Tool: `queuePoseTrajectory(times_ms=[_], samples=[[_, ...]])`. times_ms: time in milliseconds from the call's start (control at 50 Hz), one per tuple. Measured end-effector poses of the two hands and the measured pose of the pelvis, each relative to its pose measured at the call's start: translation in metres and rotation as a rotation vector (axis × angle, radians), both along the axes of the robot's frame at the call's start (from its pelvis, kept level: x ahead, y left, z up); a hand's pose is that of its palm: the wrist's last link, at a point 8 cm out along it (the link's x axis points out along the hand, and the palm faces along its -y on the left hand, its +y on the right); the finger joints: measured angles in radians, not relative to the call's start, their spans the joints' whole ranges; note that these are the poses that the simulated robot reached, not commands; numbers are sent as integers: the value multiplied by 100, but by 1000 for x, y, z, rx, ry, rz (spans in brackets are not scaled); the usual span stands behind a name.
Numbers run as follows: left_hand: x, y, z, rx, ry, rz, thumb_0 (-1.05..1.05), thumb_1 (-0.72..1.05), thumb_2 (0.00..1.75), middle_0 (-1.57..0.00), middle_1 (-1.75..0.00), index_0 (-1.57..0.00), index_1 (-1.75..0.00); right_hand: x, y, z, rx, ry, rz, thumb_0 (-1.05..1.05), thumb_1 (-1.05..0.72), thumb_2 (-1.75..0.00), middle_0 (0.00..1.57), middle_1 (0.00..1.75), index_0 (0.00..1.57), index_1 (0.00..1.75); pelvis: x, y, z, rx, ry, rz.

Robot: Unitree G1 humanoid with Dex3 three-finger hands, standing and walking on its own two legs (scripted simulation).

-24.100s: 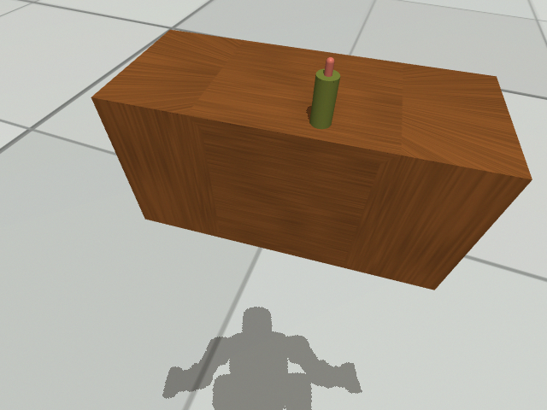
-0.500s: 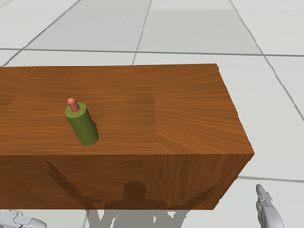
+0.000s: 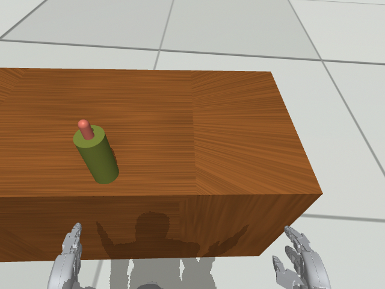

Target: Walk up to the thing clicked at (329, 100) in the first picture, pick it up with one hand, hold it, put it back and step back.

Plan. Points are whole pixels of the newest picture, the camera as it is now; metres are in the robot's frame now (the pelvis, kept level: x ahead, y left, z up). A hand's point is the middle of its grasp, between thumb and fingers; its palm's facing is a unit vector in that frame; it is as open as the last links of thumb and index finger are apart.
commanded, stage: home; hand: left
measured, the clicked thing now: (96, 150) +0.42 +0.23 +0.02
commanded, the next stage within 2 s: none
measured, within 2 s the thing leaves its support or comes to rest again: neither
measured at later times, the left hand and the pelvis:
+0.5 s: hand (110, 273) +0.17 +0.17 -0.06, palm faces +0.11 -0.97 -0.21, open 17.5 cm; pelvis +0.00 -0.01 -0.01, yaw +0 degrees
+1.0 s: hand (112, 272) +0.17 +0.16 -0.06, palm faces +0.10 -0.97 -0.22, open 17.6 cm; pelvis +0.00 -0.01 -0.01, yaw +0 degrees
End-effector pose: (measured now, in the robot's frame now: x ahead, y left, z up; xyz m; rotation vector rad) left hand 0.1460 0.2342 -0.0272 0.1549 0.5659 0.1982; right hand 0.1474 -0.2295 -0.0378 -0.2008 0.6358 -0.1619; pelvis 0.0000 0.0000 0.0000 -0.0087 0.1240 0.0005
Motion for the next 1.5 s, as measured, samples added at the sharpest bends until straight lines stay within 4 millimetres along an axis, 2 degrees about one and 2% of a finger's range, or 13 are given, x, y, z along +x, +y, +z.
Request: queuePoseTrajectory(times_ms=[100, 280, 440, 580, 720, 900, 1100, 1500], samples=[[4, -18, -17, -45, 50, -41, -1, -55, 5, -5, -5, -6, -5, 1, 5, 5, -6, -7, 4, 1, -80, -84, 19, 28, 19, 29, -1, -2, -3, -2, 12, -2], [7, -6, -4, 35, 41, -28, -1, -56, 4, -5, -4, -6, -4, 3, -1, 3, 5, -26, -12, 1, -89, -89, 20, 30, 20, 30, 2, -3, -5, 0, 15, -5], [4, -20, -11, 2, 65, -34, -1, -55, 5, -5, -5, -5, -5, 3, -2, 5, 18, -31, 7, 1, -90, -90, 20, 30, 20, 30, 0, -8, -7, 8, 26, -4], [3, -18, -11, 12, 58, -22, -1, -55, 5, -5, -5, -6, -5, -1, -13, 6, -21, -10, -4, 1, -90, -90, 20, 30, 20, 30, -1, -11, -9, 7, 33, -1], [5, -23, -9, 17, 49, -32, -1, -55, 5, -5, -5, -5, -4, 2, -6, 3, 13, -28, -1, 1, -90, -90, 20, 30, 20, 30, 0, -12, -11, 7, 37, -2], [3, -20, -10, 26, 58, -19, -1, -56, 4, -5, -4, -5, -4, 3, -13, 5, -7, -30, -10, 1, -90, -90, 20, 30, 20, 30, 1, -13, -12, 10, 43, -2], [7, -21, -9, 18, 41, -28, -1, -56, 4, -5, -4, -5, -4, 3, -8, 5, -6, -25, -11, 1, -90, -90, 20, 30, 20, 30, 2, -11, -14, 6, 49, -3], [2, -15, -10, 28, 52, -22, -1, -57, 4, -5, -4, -5, -4, -2, -5, 4, -10, -25, -17, 1, -90, -90, 20, 30, 20, 30, -1, -7, -16, 4, 53, -4]])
